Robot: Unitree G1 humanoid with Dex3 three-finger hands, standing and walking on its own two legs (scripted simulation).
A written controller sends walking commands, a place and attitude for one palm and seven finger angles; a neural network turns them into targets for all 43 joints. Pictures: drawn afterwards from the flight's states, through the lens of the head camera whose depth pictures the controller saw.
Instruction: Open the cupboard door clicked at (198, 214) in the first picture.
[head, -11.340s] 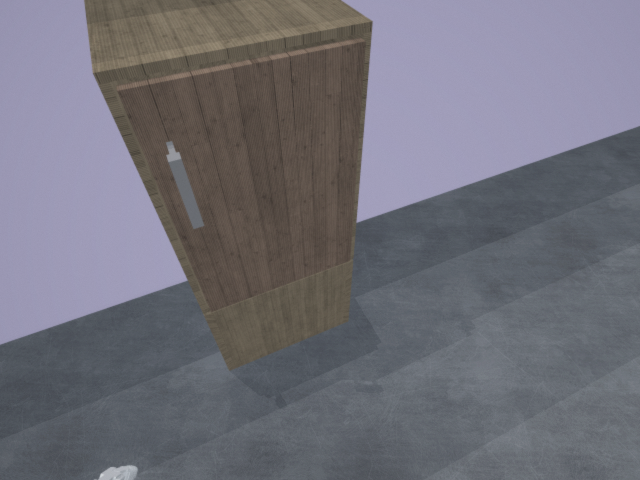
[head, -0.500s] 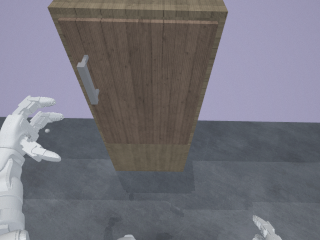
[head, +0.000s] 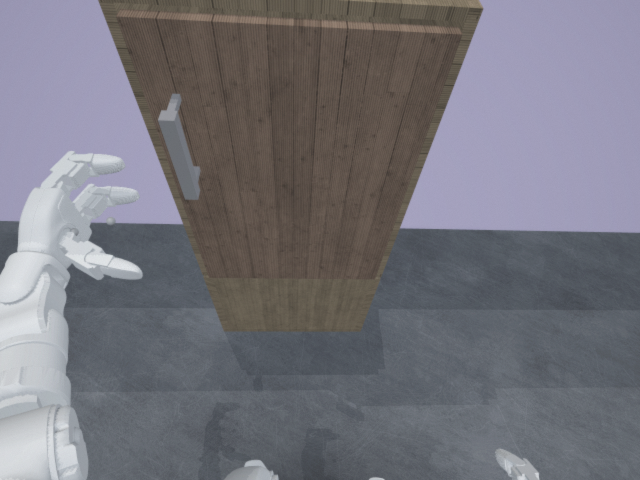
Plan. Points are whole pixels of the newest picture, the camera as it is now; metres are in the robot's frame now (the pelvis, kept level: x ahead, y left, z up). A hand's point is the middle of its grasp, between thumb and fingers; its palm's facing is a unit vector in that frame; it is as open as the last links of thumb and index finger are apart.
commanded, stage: move the hooked fingers beside the handle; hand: left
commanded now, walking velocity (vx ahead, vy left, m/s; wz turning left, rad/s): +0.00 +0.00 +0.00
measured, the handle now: (184, 149) +0.54 +0.21 +0.07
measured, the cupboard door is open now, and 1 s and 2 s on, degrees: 0 0 0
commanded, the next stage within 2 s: slide the fingers in behind the handle in 1.64 s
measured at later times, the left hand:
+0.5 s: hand (131, 183) +0.46 +0.25 +0.09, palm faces +0.02 -1.00 -0.02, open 14.0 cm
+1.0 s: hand (132, 170) +0.49 +0.26 +0.08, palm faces +0.03 -1.00 -0.02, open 13.9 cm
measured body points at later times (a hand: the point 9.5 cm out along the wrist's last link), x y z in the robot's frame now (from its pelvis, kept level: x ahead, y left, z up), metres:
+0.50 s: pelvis +0.00 +0.00 -0.01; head +0.09 +0.02 +0.43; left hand +0.45 +0.31 +0.09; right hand +0.02 -0.28 -0.11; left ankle +0.03 +0.08 -0.70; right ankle -0.01 -0.12 -0.70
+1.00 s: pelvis +0.02 -0.01 -0.01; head +0.13 +0.01 +0.42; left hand +0.48 +0.32 +0.08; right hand +0.01 -0.29 -0.11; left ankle +0.03 +0.08 -0.70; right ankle -0.01 -0.12 -0.70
